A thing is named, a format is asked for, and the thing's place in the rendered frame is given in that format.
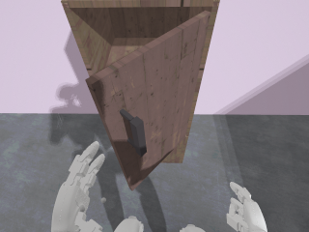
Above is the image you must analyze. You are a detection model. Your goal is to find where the handle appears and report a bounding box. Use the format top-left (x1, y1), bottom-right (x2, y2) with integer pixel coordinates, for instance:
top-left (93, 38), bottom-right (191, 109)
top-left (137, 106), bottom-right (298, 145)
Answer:
top-left (120, 109), bottom-right (147, 157)

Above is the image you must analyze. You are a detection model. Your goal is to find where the left robot hand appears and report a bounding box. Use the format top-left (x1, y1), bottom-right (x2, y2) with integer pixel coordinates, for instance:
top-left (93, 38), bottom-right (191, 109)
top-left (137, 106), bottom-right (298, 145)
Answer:
top-left (51, 141), bottom-right (105, 232)

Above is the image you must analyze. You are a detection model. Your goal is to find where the right robot hand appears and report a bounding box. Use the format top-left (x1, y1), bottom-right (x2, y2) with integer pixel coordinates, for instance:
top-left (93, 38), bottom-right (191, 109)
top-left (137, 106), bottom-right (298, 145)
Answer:
top-left (226, 182), bottom-right (267, 232)

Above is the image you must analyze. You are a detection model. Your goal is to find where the cupboard door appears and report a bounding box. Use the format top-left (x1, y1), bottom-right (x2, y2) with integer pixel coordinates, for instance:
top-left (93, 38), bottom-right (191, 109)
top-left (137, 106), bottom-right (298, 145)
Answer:
top-left (85, 11), bottom-right (211, 191)

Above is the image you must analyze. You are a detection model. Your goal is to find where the robot left thigh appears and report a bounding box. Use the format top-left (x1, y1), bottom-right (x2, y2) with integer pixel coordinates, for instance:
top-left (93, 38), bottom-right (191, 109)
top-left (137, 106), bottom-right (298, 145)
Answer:
top-left (114, 218), bottom-right (144, 232)

